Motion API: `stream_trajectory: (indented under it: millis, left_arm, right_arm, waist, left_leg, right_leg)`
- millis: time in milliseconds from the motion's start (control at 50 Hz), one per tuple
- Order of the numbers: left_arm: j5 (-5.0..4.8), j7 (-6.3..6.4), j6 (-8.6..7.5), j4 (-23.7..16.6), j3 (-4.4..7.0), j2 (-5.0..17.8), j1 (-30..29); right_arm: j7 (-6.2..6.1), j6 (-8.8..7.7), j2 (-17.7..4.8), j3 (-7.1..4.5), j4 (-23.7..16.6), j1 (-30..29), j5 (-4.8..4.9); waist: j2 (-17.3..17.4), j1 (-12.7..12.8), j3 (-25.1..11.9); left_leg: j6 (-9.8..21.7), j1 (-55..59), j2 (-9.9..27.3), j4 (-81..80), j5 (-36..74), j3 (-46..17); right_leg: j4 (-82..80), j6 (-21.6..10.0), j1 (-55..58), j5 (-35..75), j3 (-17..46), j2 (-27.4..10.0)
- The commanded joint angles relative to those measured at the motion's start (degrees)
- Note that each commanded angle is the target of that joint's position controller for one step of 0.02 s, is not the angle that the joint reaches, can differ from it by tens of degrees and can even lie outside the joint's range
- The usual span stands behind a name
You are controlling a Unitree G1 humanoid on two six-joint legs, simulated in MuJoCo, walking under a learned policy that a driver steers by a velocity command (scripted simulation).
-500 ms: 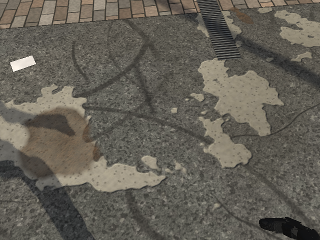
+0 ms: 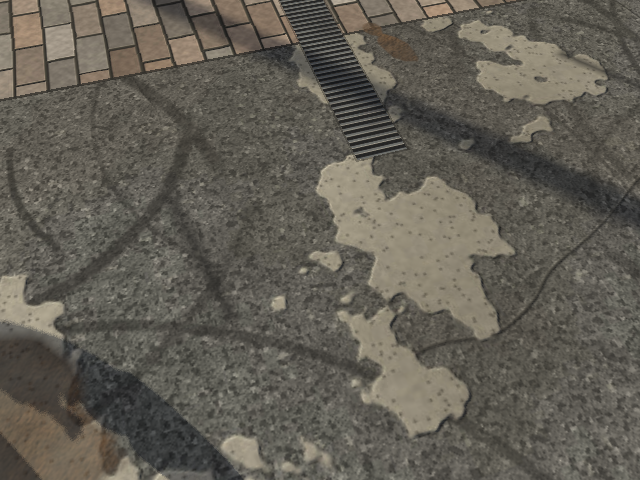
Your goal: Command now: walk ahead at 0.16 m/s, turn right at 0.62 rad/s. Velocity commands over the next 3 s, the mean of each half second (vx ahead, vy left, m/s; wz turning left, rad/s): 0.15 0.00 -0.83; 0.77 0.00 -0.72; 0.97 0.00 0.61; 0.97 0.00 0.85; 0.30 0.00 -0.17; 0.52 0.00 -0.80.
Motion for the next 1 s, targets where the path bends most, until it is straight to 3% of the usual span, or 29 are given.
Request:
stream_trajectory:
  millis: [20,40,60,80,100,120,140,160,200,240,300,360,380,440,480,500,520,540,560,580,600,640,660,800,880,920,960,980,1000]
  left_arm:
    - [0.79,0.0,0.15,-0.4,2.05,6.4,10.5]
    - [0.82,0.3,-0.21,0.6,2.72,7.2,15.0]
    - [0.55,0.94,-0.63,0.9,4.1,10.5,19.0]
    - [-0.79,1.62,0.6,-0.3,5.55,15.8,15.0]
    - [-2.29,1.23,1.34,-2.0,6.3,18.5,14.8]
    - [-2.15,1.68,2.27,-4.0,6.11,15.3,10.4]
    - [-1.7,2.15,3.17,-4.5,5.04,11.5,7.7]
    - [-1.45,2.35,3.56,-4.5,4.51,10.1,6.8]
    - [-1.17,2.36,3.59,-5.2,4.67,10.1,6.3]
    - [-1.06,1.97,3.35,-5.8,5.4,12.2,6.7]
    - [-1.16,1.91,4.01,-6.7,6.35,14.3,7.7]
    - [-1.12,1.76,4.74,-7.5,6.93,15.4,8.4]
    - [-1.21,1.57,4.84,-7.7,7.16,15.9,9.1]
    - [-0.52,0.68,4.87,-9.2,7.56,17.0,6.9]
    - [-0.23,0.14,4.83,-11.4,7.35,15.8,0.8]
    - [0.11,-0.26,4.87,-13.8,7.2,15.1,-5.4]
    - [0.28,-0.11,4.65,-15.7,6.8,13.2,-10.4]
    - [-1.16,1.01,4.34,-13.9,5.52,7.6,-2.1]
    - [-1.03,0.9,3.57,-16.2,4.56,7.5,0.1]
    - [-0.52,-0.15,3.31,-17.4,4.95,11.7,-2.9]
    - [0.15,-1.34,3.19,-17.8,5.15,13.4,-3.0]
    - [0.83,-3.29,3.95,-16.0,4.99,13.4,2.6]
    - [0.77,-3.91,4.48,-16.4,4.83,13.6,2.4]
    - [0.53,-4.41,4.35,-20.3,3.34,12.1,-9.1]
    - [0.51,-5.18,2.86,-21.2,2.17,10.6,-14.0]
    - [0.59,-5.46,2.11,-22.2,1.4,9.8,-16.7]
    - [1.16,-4.74,1.64,-21.0,0.91,9.1,-13.1]
    - [1.2,-3.75,1.24,-19.2,1.55,10.2,-6.1]
    - [1.14,-2.71,0.43,-14.7,2.59,11.6,8.8]
  right_arm:
    - [-1.72,0.88,-10.1,-2.57,-4.3,-1.8,-0.15]
    - [-1.66,1.66,-10.9,-3.06,-5.3,-3.0,-0.24]
    - [-1.35,2.18,-12.4,-3.79,-6.6,-3.2,-0.07]
    - [-0.64,2.97,-7.9,-3.44,-9.2,-0.1,-1.0]
    - [-0.18,3.61,-5.7,-2.11,-10.5,4.6,-1.09]
    - [-0.16,4.05,-6.9,-2.07,-10.1,2.7,-1.44]
    - [-0.23,4.16,-8.0,-2.46,-11.0,-2.7,-1.39]
    - [-0.5,4.35,-8.5,-2.62,-12.8,-6.6,-1.74]
    - [-0.66,6.08,-7.9,-2.43,-13.3,-7.1,-2.56]
    - [-0.64,7.1,-6.9,-2.04,-14.3,-7.6,-2.09]
    - [-0.69,7.8,-7.7,-2.0,-16.5,-11.2,-1.71]
    - [-0.76,7.82,-9.0,-2.11,-17.9,-14.1,-1.52]
    - [-0.49,7.51,-9.5,-2.1,-18.1,-13.6,-1.86]
    - [0.33,6.11,-10.6,-2.15,-18.2,-12.3,-1.73]
    - [0.39,4.98,-10.5,-2.09,-17.2,-8.7,-0.71]
    - [0.0,4.62,-11.5,-2.5,-15.3,-1.3,-0.23]
    - [-1.05,4.28,-13.7,-3.35,-12.5,8.5,-0.03]
    - [-1.93,3.74,-16.7,-3.8,-13.5,2.0,0.6]
    - [-2.15,3.89,-18.6,-3.38,-19.0,-7.6,-1.66]
    - [-1.83,3.9,-18.4,-3.9,-19.8,-11.8,-2.59]
    - [-1.15,3.22,-15.5,-3.09,-20.2,-13.1,-2.33]
    - [-0.04,2.34,-15.6,-2.86,-20.6,-12.6,-1.98]
    - [0.32,2.0,-15.7,-2.85,-20.1,-10.2,-1.95]
    - [1.81,-0.02,-15.7,-3.39,-15.8,6.4,-2.5]
    - [1.81,-0.45,-14.0,-2.95,-13.4,9.2,-2.74]
    - [1.59,-0.07,-14.3,-2.82,-11.3,10.6,-2.27]
    - [1.57,0.72,-15.8,-2.81,-9.0,10.5,-1.23]
    - [1.72,0.83,-17.4,-2.92,-7.9,10.8,-0.85]
    - [1.77,0.89,-18.6,-2.99,-7.8,8.4,-0.1]
  waist:
    - [6.8,4.7,-8.3]
    - [5.2,6.7,-10.2]
    - [-1.0,9.3,-12.1]
    - [-13.7,3.2,-11.8]
    - [-11.2,2.6,-21.6]
    - [-1.9,2.2,-18.2]
    - [3.5,1.6,-9.6]
    - [4.5,0.8,-7.5]
    - [1.8,0.5,-8.9]
    - [1.1,0.6,-11.2]
    - [-1.5,2.1,-12.0]
    - [-4.0,3.5,-10.7]
    - [-4.7,3.6,-12.5]
    - [-8.2,2.4,-12.3]
    - [-8.0,-0.8,-10.3]
    - [-8.4,-5.1,-8.9]
    - [-3.2,-10.9,-7.2]
    - [14.9,-5.3,-7.2]
    - [13.1,-0.1,-9.4]
    - [9.2,1.7,-6.9]
    - [6.4,2.8,-5.9]
    - [6.9,3.7,-6.7]
    - [7.3,2.8,-5.6]
    - [6.9,-5.3,0.2]
    - [7.4,-6.2,3.9]
    - [8.2,-5.9,4.6]
    - [9.9,-2.7,1.7]
    - [10.8,1.1,-3.2]
    - [10.2,9.4,-10.4]
  left_leg:
    - [0.7,-3.1,15.9,13.6,60.0,-0.6]
    - [-0.1,-4.2,15.6,23.9,55.4,-0.3]
    - [-2.5,-9.9,11.4,41.2,36.6,0.6]
    - [-6.1,-27.6,-1.6,60.8,-16.5,-0.2]
    - [-6.7,-32.2,-1.2,65.2,-17.6,-14.4]
    - [-6.6,-33.8,1.9,64.3,-14.6,-16.7]
    - [-6.5,-34.8,3.7,57.7,-10.7,-17.1]
    - [-6.6,-34.3,4.9,51.7,-8.0,-17.4]
    - [-7.0,-29.6,4.7,45.2,-4.0,-16.5]
    - [-7.5,-28.4,3.9,41.4,-2.6,-16.4]
    - [-8.1,-29.8,3.2,35.4,-1.1,-17.8]
    - [-8.2,-31.3,2.2,31.0,0.1,-19.0]
    - [-8.2,-30.0,1.8,29.6,-0.6,-18.9]
    - [-7.2,-23.5,0.1,22.9,-4.1,-18.4]
    - [-5.7,-10.7,-1.4,13.5,-4.5,-16.9]
    - [-4.3,1.4,-2.6,4.1,-3.3,-14.2]
    - [-3.8,14.5,-2.1,-7.6,2.6,-9.6]
    - [-4.4,14.8,13.7,-8.6,-4.7,-24.1]
    - [0.7,6.7,28.6,-14.2,-21.1,-45.4]
    - [4.2,-2.0,29.7,-15.6,-26.9,-48.4]
    - [4.0,-5.6,26.6,-14.9,-24.3,-43.6]
    - [0.6,-6.9,18.9,-14.0,-16.1,-29.9]
    - [0.1,-7.6,17.7,-14.3,-14.5,-25.9]
    - [0.9,1.8,19.4,-16.1,-8.6,-15.8]
    - [2.1,3.4,20.7,-20.0,-1.3,-10.3]
    - [2.9,3.5,21.2,-20.4,11.5,-7.6]
    - [3.2,3.0,20.1,-14.3,40.2,-5.1]
    - [3.7,1.9,20.6,-4.5,62.1,-4.7]
    - [3.2,-4.6,18.9,10.6,67.6,-3.4]
  right_leg:
    - [-1.1,-2.9,15.3,-5.9,-2.2,3.3]
    - [-5.4,-4.6,19.5,-5.4,-1.5,4.3]
    - [-10.2,-8.0,25.8,13.1,6.2,-0.1]
    - [-7.6,-15.7,33.6,51.3,28.3,-14.0]
    - [-14.4,-23.6,37.3,43.8,42.7,-20.3]
    - [-17.2,-23.1,32.5,20.6,42.3,-19.9]
    - [-20.1,-19.5,23.1,7.5,38.0,-16.2]
    - [-21.4,-15.9,20.0,0.8,35.1,-12.4]
    - [-21.5,-11.6,17.1,-0.1,30.2,-7.6]
    - [-20.2,-9.2,17.7,1.8,29.3,-5.4]
    - [-21.4,-6.2,19.4,-10.3,32.8,-3.8]
    - [-23.2,-4.6,21.0,-22.1,37.1,-2.8]
    - [-24.7,-4.9,21.7,-31.0,39.0,-2.3]
    - [-26.7,-5.3,18.5,-42.9,42.8,-2.0]
    - [-25.4,-2.2,8.6,-36.8,39.1,1.0]
    - [-25.5,2.4,-0.4,-31.8,34.9,4.5]
    - [-19.4,8.4,-10.1,-33.2,28.1,10.9]
    - [5.6,6.1,-15.4,-35.2,19.9,14.4]
    - [17.8,5.9,-19.9,-27.9,17.5,10.4]
    - [23.8,5.9,-20.4,-19.3,15.3,3.5]
    - [27.6,5.6,-18.6,-14.7,15.7,2.1]
    - [35.5,6.2,-16.1,-11.2,12.6,2.7]
    - [37.8,6.3,-16.7,-10.1,11.5,1.6]
    - [30.6,5.9,-24.3,-7.7,10.6,-2.0]
    - [16.5,3.4,-20.0,-10.3,7.5,-2.5]
    - [8.0,1.8,-13.3,-14.9,3.0,-2.1]
    - [0.9,-0.9,0.4,-21.1,-2.3,0.8]
    - [0.8,-2.1,11.7,-22.7,-3.8,4.6]
    - [-4.4,-2.9,30.4,-17.3,-2.0,5.8]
